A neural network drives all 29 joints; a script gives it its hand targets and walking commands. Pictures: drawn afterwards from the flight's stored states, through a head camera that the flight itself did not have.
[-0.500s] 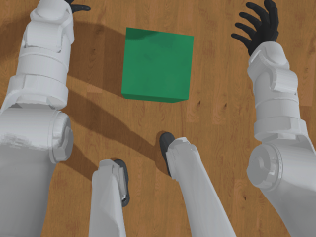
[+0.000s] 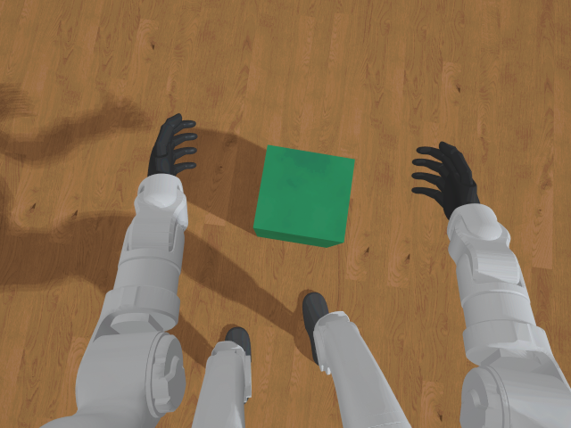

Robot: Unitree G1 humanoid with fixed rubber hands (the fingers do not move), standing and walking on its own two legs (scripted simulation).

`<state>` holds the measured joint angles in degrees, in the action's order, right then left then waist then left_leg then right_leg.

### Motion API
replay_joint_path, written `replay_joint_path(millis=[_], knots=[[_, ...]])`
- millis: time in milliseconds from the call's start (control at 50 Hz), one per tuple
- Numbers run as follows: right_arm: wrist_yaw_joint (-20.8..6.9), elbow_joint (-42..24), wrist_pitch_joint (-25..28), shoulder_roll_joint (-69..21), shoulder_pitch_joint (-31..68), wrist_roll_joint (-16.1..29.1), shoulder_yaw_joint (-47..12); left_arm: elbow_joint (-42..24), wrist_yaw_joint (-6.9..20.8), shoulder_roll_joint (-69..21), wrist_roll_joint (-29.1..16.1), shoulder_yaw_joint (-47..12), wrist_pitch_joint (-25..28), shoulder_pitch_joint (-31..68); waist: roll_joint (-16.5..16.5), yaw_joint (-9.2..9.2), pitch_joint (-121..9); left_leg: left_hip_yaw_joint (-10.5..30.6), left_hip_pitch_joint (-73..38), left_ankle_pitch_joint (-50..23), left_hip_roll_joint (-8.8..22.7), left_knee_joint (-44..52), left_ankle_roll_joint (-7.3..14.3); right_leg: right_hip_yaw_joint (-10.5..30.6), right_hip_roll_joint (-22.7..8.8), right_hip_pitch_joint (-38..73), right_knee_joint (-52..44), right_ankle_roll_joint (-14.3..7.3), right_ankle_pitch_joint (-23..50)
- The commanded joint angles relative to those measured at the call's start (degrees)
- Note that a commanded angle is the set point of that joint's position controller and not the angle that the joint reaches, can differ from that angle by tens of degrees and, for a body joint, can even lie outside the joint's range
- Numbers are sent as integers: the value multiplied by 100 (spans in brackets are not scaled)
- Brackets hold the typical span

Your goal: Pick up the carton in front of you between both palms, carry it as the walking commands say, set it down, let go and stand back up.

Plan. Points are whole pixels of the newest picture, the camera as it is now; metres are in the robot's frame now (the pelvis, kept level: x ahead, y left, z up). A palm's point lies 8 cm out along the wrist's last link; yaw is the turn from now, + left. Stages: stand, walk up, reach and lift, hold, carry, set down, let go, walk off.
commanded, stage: let go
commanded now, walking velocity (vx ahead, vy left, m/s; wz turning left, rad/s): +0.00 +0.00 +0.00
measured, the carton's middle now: (300, 202) +0.47 -0.12 -0.56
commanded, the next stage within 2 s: stand in 1.16 s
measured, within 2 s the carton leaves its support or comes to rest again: neither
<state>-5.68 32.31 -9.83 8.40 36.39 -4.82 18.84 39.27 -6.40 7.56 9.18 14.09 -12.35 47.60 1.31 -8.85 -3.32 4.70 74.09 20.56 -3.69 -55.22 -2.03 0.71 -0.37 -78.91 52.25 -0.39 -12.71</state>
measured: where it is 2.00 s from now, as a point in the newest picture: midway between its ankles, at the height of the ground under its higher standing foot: (280, 360)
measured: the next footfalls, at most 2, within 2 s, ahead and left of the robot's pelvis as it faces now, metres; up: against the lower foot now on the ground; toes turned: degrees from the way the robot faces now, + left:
none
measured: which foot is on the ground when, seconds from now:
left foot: down 0.00-1.00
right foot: down 0.00-1.00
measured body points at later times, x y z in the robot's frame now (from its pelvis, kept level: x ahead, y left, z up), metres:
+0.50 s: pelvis +0.06 +0.00 +0.08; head +0.17 +0.00 +0.51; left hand +0.34 +0.18 -0.03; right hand +0.22 -0.25 +0.00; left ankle +0.03 +0.13 -0.65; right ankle +0.08 -0.11 -0.65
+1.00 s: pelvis +0.08 +0.03 +0.09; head +0.09 +0.02 +0.54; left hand +0.26 +0.25 +0.01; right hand +0.24 -0.23 +0.01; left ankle +0.03 +0.13 -0.65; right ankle +0.08 -0.11 -0.65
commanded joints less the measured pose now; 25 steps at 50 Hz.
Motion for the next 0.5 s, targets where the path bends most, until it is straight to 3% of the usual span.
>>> replay_joint_path(millis=[0,120,300,380,480], knots=[[-172,-693,214,874,-128,71,-240,-1270,-195,116,-23,-53,234,487,344,-222,-4730,-492,-2008,-938,-250,974,-153,-330,275,4804,-287,126,2171],[-229,-724,474,825,-1499,314,-809,-1256,-75,62,-174,-224,555,-1063,-38,-58,-3547,-558,-2139,-256,-207,1553,-36,-39,174,5888,-898,186,1793],[17,-1400,824,737,-3543,655,-1497,-961,212,406,-370,-403,1088,-3090,-539,169,-2518,-515,-2833,-426,-145,2111,171,362,67,7415,-1458,298,2692],[105,-1691,888,765,-4228,737,-1669,-1092,309,520,-449,-510,1235,-3822,-443,296,-2019,-461,-3621,-687,-89,2476,209,357,103,7658,-1750,308,2849],[133,-1691,905,825,-4552,762,-1731,-1282,417,555,-536,-668,1292,-4520,-63,513,-1227,-385,-4708,-1075,23,2900,143,164,236,7484,-2184,266,2294]])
